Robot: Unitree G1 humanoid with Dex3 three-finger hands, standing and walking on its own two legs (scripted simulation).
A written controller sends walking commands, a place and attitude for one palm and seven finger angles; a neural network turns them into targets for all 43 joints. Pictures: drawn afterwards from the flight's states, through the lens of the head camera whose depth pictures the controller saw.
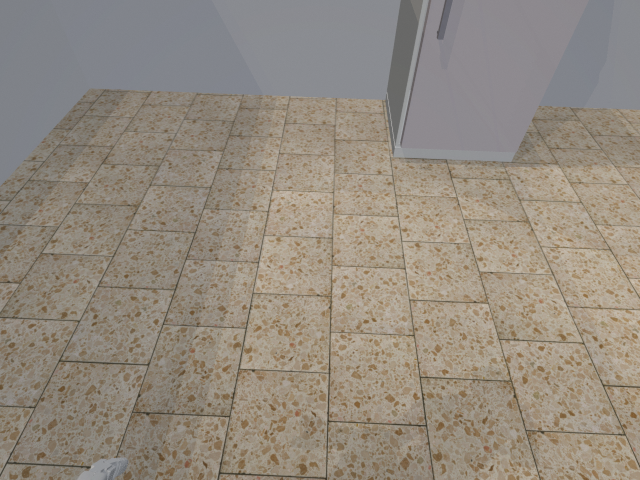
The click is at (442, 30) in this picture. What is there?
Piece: fridge door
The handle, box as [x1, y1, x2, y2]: [437, 0, 452, 39]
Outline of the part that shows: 452,0 445,0 439,28 437,30 438,39 443,38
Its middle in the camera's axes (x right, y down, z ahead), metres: +0.48 -0.94 +1.39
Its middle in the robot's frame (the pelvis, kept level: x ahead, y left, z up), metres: +1.70 -0.40 +0.08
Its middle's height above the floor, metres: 0.85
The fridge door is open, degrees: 0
